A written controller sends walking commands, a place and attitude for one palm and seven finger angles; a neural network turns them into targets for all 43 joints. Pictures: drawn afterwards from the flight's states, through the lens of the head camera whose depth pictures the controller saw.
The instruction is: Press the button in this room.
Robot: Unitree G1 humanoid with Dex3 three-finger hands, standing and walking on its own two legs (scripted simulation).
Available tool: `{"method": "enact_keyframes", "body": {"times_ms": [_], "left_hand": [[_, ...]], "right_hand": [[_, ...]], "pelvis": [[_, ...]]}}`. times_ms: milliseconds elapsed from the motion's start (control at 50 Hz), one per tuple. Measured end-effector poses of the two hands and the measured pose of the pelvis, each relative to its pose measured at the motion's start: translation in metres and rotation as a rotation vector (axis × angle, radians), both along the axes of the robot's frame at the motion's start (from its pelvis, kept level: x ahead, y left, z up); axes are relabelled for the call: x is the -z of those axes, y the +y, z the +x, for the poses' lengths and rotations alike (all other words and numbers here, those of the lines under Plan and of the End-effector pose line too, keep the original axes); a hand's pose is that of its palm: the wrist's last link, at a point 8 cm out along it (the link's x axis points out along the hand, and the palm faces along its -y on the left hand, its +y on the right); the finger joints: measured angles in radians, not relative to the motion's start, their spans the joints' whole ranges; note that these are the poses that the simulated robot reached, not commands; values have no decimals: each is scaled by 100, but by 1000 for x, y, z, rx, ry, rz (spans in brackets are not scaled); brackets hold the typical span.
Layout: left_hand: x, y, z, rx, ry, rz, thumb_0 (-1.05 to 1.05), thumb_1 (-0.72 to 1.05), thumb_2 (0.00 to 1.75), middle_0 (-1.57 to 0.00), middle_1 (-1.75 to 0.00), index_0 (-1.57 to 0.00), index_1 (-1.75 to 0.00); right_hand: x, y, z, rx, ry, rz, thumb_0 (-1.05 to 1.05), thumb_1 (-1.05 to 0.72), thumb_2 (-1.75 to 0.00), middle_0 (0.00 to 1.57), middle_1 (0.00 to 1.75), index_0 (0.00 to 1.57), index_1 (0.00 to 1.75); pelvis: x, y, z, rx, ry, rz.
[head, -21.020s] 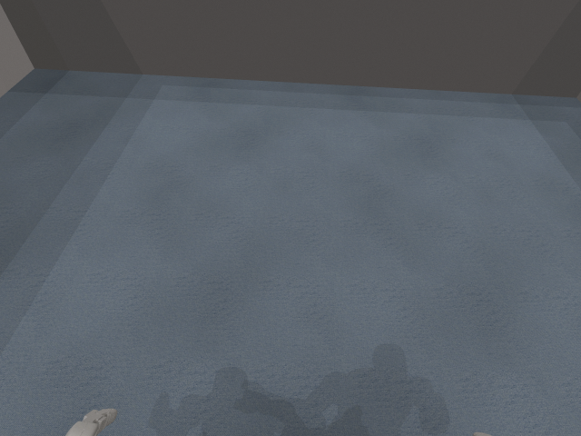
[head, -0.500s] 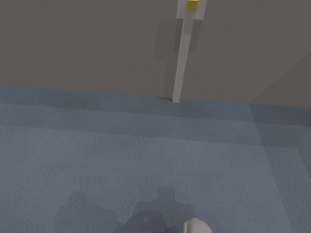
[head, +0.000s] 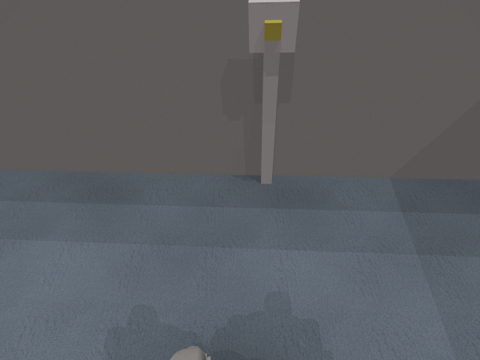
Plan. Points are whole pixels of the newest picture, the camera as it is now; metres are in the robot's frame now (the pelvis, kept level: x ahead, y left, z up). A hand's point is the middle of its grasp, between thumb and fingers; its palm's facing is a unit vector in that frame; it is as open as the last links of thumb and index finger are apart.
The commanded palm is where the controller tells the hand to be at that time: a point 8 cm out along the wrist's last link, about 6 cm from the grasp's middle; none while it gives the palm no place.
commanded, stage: stand and wait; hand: left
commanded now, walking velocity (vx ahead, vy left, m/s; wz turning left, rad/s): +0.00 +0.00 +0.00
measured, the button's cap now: (272, 30) +1.07 -0.06 +0.07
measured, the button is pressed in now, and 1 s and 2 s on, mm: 0 0 0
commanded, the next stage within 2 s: look at it before walking up in 0.60 s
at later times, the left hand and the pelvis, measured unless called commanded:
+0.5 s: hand out of the picture +0.04 +0.20 -0.18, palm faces +0.01 -0.99 -0.15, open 7.4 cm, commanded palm none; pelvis +0.06 +0.04 +0.00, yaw -2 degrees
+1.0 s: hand out of the picture +0.04 +0.19 -0.18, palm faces +0.00 -0.99 -0.14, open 7.4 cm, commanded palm none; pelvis +0.06 +0.05 +0.00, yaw -2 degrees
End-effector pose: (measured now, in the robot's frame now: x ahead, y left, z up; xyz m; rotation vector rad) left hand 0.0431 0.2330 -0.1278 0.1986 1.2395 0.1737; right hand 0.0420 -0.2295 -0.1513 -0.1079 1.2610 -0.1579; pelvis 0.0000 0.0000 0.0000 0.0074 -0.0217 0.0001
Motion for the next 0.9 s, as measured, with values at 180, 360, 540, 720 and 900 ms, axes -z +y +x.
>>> {"method": "enact_keyframes", "body": {"times_ms": [180,360,540,720,900], "left_hand": [[32,-8,-17,-70,136,-111,0,92,90,-20,-30,-19,-30],[27,-7,-16,-46,207,-144,0,91,90,-20,-30,-19,-30],[18,20,0,-19,204,-81,0,91,90,-20,-30,-19,-30],[16,31,14,-4,181,-51,0,91,90,-20,-30,-19,-30],[19,19,8,-5,189,-87,0,91,90,-20,-30,-19,-30]], "right_hand": [[-12,18,57,-61,-32,-54,0,-94,-90,20,30,20,30],[-17,34,55,-19,10,-67,-1,-95,-90,20,30,20,30],[-8,52,13,23,132,-25,0,-95,-90,20,30,20,30],[-4,80,-24,60,225,44,0,-92,-90,20,30,20,30],[-5,88,-29,73,231,54,0,-91,-90,20,30,20,30]], "pelvis": [[6,15,37,-3,-6,-28],[-2,33,57,22,-7,-15],[-4,43,64,32,-3,-6],[-3,46,67,33,-7,-4],[-3,48,65,33,-5,-4]]}}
